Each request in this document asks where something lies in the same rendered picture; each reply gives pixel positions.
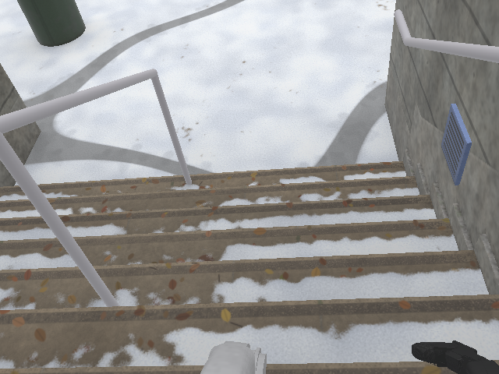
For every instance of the stairs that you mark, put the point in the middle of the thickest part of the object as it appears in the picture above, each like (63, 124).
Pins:
(329, 270)

